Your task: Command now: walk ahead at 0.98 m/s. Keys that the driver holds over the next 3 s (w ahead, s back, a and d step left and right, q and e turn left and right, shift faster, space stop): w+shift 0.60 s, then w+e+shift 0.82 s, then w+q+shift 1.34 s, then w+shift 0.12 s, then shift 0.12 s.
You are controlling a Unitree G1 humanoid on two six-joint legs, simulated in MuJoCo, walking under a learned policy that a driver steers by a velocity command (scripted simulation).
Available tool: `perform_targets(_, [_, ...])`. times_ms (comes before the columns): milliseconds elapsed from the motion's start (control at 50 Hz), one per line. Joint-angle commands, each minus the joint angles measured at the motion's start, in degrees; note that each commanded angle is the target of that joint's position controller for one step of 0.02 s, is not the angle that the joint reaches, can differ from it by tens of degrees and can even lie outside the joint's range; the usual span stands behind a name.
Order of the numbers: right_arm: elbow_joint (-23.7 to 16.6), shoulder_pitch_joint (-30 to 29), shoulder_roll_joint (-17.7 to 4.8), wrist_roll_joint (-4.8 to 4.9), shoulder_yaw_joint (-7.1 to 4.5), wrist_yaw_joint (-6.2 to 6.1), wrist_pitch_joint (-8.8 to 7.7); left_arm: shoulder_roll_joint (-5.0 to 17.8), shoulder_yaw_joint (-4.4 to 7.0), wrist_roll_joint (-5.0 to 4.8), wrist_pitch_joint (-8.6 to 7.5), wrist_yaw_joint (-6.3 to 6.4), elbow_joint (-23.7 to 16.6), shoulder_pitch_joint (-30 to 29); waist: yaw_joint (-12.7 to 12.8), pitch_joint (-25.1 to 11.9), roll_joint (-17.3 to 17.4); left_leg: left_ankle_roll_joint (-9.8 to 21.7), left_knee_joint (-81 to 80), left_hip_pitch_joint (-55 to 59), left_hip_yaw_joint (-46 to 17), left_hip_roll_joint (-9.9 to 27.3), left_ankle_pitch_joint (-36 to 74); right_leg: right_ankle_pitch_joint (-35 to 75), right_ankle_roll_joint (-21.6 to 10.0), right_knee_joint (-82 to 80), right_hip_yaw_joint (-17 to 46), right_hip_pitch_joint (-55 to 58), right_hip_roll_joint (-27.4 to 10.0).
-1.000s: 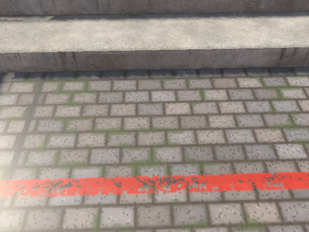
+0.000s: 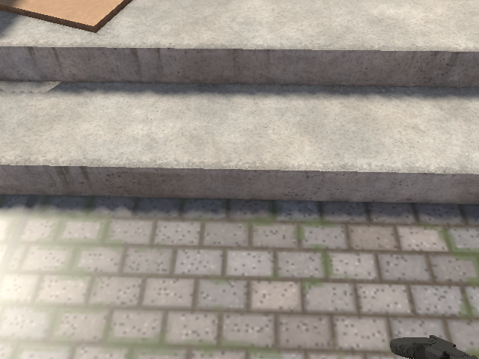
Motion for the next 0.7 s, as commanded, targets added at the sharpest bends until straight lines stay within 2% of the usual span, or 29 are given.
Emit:
perform_targets(20, [-3.5, -7.0, -1.8, 0.76, 0.26, 0.36, -0.65, 7.4, 0.87, -0.6, -1.55, 0.64, -2.2, -0.7, -1.6, 6.8, -1.9, 1.5, -9.4, 11.5, 4.6, -4.1, 6.8, 35.8, -0.9, -9.5, 3.8, -9.2, -12.6])
perform_targets(40, [-4.2, -8.2, -1.9, 0.76, 0.44, 0.13, -0.98, 8.7, 0.88, -0.32, -1.52, 0.96, -1.6, -0.2, -1.9, 7.8, -3.9, 2.3, -13.2, 12.6, 4.6, -4.3, 6.3, 43.5, -0.5, -7.7, 3.4, -6.5, -14.3])
perform_targets(60, [-4.1, -8.6, -3.1, 0.55, 0.21, -0.33, -1.08, 9.4, 0.86, -0.05, -1.3, 1.29, -0.8, 0.1, -2.1, 6.6, -4.4, 3.1, -14.5, 14.4, 6.0, -6.4, 4.0, 55.1, -0.1, -5.2, 2.9, -2.1, -15.1])
perform_targets(100, [-2.9, -4.5, -5.7, 0.29, -0.73, -1.39, -0.9, 12.0, 1.24, 1.37, -0.13, 2.49, 0.6, 0.1, -5.0, 1.4, -7.5, 4.2, -15.6, 20.1, 6.7, -10.8, -4.8, 73.5, 0.5, 5.1, 2.7, 5.4, -16.8])
perform_targets(120, [-0.4, 4.4, -7.9, 0.43, -1.66, -2.01, -0.88, 13.1, 1.5, 2.33, 0.73, 3.18, 1.1, -0.8, -9.3, -3.3, -8.6, 5.3, -15.8, 28.4, 5.3, -12.0, -8.2, 78.2, 0.7, 16.1, 2.9, 6.1, -17.9])
perform_targets(140, [3.7, 17.2, -9.8, 0.62, -2.81, -2.92, -0.8, 14.4, 1.91, 2.88, 1.6, 3.49, 0.8, -3.7, -15.1, -9.2, -8.9, 6.5, -17.8, 40.7, 4.0, -11.4, -10.3, 75.5, 0.4, 31.1, 1.8, 2.9, -17.7])
perform_targets(160, [6.3, 28.2, -13.0, -0.36, -4.25, -4.12, -0.47, 12.7, 1.62, 3.01, 1.61, 3.31, -0.4, -6.2, -19.3, -15.1, -7.0, 8.6, -13.9, 56.4, -3.7, -3.6, -22.3, 58.4, -0.8, 49.7, 1.3, -9.7, -15.3])
perform_targets(180, [6.5, 27.9, -17.5, -2.55, -5.68, -4.46, -0.6, 1.4, -0.72, 0.68, 0.85, 1.52, -2.8, 0.6, -10.5, -20.1, 12.5, 17.1, -16.2, 75.5, -35.4, 14.8, -34.0, -4.9, 1.4, 75.0, 2.9, -38.1, -3.8])
perform_targets(200, [6.5, 26.3, -13.5, -0.46, -5.65, -3.2, -0.43, 7.5, 0.16, -0.1, -0.19, 1.68, -3.2, -3.3, -13.0, -22.0, 6.5, 18.3, -28.0, 74.7, -51.2, 15.0, -42.2, -9.1, -0.6, 79.9, 9.4, -46.7, -2.6])
perform_targets(220, [7.2, 21.1, -11.0, -0.15, -5.27, -2.96, -0.93, 8.2, 0.21, -0.35, -0.54, 1.91, -5.6, -11.4, -10.7, -9.2, 2.7, 15.7, -31.4, 64.5, -40.2, 12.8, -37.6, -1.6, -1.3, 76.1, 9.2, -50.4, -7.1])
perform_targets(240, [8.0, 19.1, -8.0, -0.12, -4.8, -2.67, -1.44, 7.7, -0.17, 0.29, -0.67, 1.66, -6.3, -14.2, -8.9, -4.2, -2.7, 14.2, -33.3, 55.1, -33.7, 11.0, -31.3, 0.5, -1.4, 72.1, 8.7, -48.1, -8.8])
perform_targets(260, [8.8, 17.9, -5.9, -0.51, -4.27, -2.72, -1.97, 6.5, -0.42, 1.05, -0.14, 1.16, -6.4, -15.6, -6.5, -0.5, -4.7, 12.2, -34.8, 47.4, -28.4, 8.3, -28.1, 0.8, -1.1, 68.9, 9.1, -45.5, -10.5])
perform_targets(280, [10.1, 18.0, -3.7, -0.35, -3.42, -2.99, -2.37, 5.3, -0.75, 2.15, 0.79, 0.38, -6.9, -14.9, -3.7, 0.9, -3.4, 10.6, -36.5, 41.5, -24.6, 6.0, -27.2, 0.9, -0.4, 66.5, 9.1, -42.6, -11.5])
perform_targets(300, [11.0, 18.3, -3.1, 0.06, -3.05, -3.09, -2.91, 4.0, -1.13, 2.64, 1.65, -0.31, -6.7, -14.5, -2.3, 2.0, -2.0, 9.8, -38.5, 38.3, -21.7, 4.8, -27.3, 0.7, 0.4, 64.1, 8.8, -41.8, -12.7])
perform_targets(340, [12.3, 19.8, -4.8, 1.25, -3.32, -2.81, -4.02, 3.0, -1.69, 3.34, 2.49, -1.15, -8.7, -19.0, -1.7, 5.7, -0.8, 9.5, -42.4, 34.6, -17.4, 3.5, -24.5, 2.6, 2.0, 59.6, 6.7, -45.6, -14.9])
perform_targets(380, [12.8, 21.0, -5.8, 1.59, -3.37, -2.04, -4.6, 4.0, -1.98, 3.25, 2.33, -1.56, -11.8, -26.8, -2.7, 8.9, -1.0, 9.0, -45.5, 32.0, -11.9, 1.0, -16.6, 10.1, 2.9, 50.1, 3.6, -47.6, -15.8])
perform_targets(420, [13.0, 21.7, -5.9, 2.06, -3.33, -1.61, -5.25, 3.7, -2.59, 2.56, 1.66, -2.18, -13.4, -32.5, -3.9, 9.6, -1.8, 7.0, -46.4, 29.1, -6.0, -2.3, -5.8, 20.3, 2.9, 36.1, 0.6, -40.6, -14.5])
perform_targets(440, [13.4, 23.0, -6.9, 2.5, -3.48, -1.67, -5.7, 2.9, -3.03, 2.09, 1.42, -2.55, -14.0, -34.8, -4.7, 9.3, -1.4, 6.6, -48.5, 28.2, -5.2, -1.7, -1.1, 25.0, 2.3, 31.0, -1.2, -35.3, -13.3])
perform_targets(480, [14.6, 25.6, -8.6, 2.87, -3.61, -1.95, -6.06, 3.7, -2.99, 1.48, 1.29, -2.3, -14.3, -38.1, -6.2, 9.3, -1.2, 5.5, -49.8, 35.2, -3.9, -0.2, 9.4, 30.3, 1.2, 24.5, -2.8, -33.0, -11.4])
perform_targets(520, [15.4, 26.9, -10.3, 2.39, -3.62, -2.47, -5.58, 5.5, -2.49, 1.99, 1.1, -1.46, -14.2, -38.9, -6.2, 6.8, 0.3, 4.2, -45.2, 45.6, -2.4, 0.8, 25.7, 28.0, 0.0, 20.4, -4.3, -32.3, -8.5])
perform_targets(540, [15.7, 27.4, -11.6, 1.88, -3.75, -2.91, -5.13, 6.8, -2.03, 2.46, 1.07, -1.04, -13.8, -37.5, -5.2, 4.0, 2.1, 3.6, -40.5, 50.4, -2.1, 1.8, 36.7, 23.5, -0.7, 20.2, -5.2, -30.6, -6.2])
perform_targets(560, [16.1, 27.4, -12.9, 1.09, -3.95, -3.53, -4.44, 8.4, -1.37, 2.67, 1.08, -0.52, -12.8, -33.5, -2.8, 0.4, 4.4, 3.1, -32.9, 53.4, -1.9, 2.9, 45.5, 18.3, -1.6, 20.5, -4.9, -26.4, -4.3])
perform_targets(580, [16.3, 26.2, -13.6, 0.04, -4.1, -4.34, -3.53, 10.0, -0.44, 2.69, 1.26, 0.51, -9.7, -23.3, 2.2, -5.0, 7.0, 3.0, -20.7, 53.3, -1.7, 3.8, 51.8, 12.5, -2.7, 22.7, -4.3, -17.2, -3.0])
perform_targets(600, [16.0, 23.5, -13.4, -0.41, -4.11, -4.98, -2.9, 11.8, 0.68, 2.96, 1.46, 1.62, -5.2, -8.5, 9.3, -10.8, 6.8, 2.9, -3.7, 47.3, -0.8, 2.3, 47.6, 10.3, -3.7, 21.4, -2.7, -3.3, -4.3])
perform_targets(620, [15.0, 22.1, -10.4, -0.82, -3.64, -4.76, -3.02, 16.5, 2.54, 3.41, 1.88, 2.8, -2.4, 2.5, 12.4, -17.0, 2.4, 3.3, 17.9, 35.3, -0.3, -1.7, 23.3, -2.0, -4.7, 25.5, 6.2, 10.2, -13.3])
perform_targets(640, [12.5, 31.4, -0.8, 3.29, -1.5, -3.03, -4.24, 21.3, 4.0, 3.98, 1.95, 2.34, -2.0, -0.9, 1.5, -25.7, -22.9, 0.0, 43.6, 11.8, -4.8, -12.5, -30.8, -10.9, -15.4, 14.1, 43.9, 25.1, -30.5])
perform_targets(660, [11.8, 25.5, -7.0, 1.99, -2.18, -3.4, -4.89, 17.5, 4.28, 2.58, 2.38, 1.26, -2.9, -6.2, 3.0, -22.1, -11.4, 2.1, 44.1, 3.0, -8.3, -8.1, -27.0, -16.4, -15.1, 6.7, 49.5, 22.8, -26.3])
perform_targets(680, [9.3, 16.9, -7.2, 0.97, -2.06, -3.46, -4.97, 13.4, 3.35, 1.98, 1.97, 1.09, -2.6, -11.0, 1.5, -11.1, -5.9, 1.9, 40.7, 0.4, -7.3, -4.8, -20.7, -9.9, -13.4, 5.9, 39.2, 12.6, -23.5])
perform_targets(700, [7.7, 13.9, -6.2, 0.12, -1.53, -3.35, -5.27, 9.4, 2.51, 1.72, 1.87, 0.89, -2.1, -13.3, -0.8, -5.1, -0.4, 1.2, 34.9, 3.0, -6.6, -2.8, -18.9, 0.0, -11.9, 4.4, 32.9, 1.9, -21.2])
Next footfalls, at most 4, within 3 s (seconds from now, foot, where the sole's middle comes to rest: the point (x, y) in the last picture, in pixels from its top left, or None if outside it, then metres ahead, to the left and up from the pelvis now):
0.16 left None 0.36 0.07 -0.77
0.62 right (305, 258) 0.82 -0.11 -0.77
1.06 left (256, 124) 1.26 0.07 -0.62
1.50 right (336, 103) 1.39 -0.21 -0.62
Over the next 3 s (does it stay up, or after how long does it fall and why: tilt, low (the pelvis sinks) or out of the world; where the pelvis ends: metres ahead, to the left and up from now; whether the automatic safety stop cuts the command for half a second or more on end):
stays up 2.73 -0.42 0.30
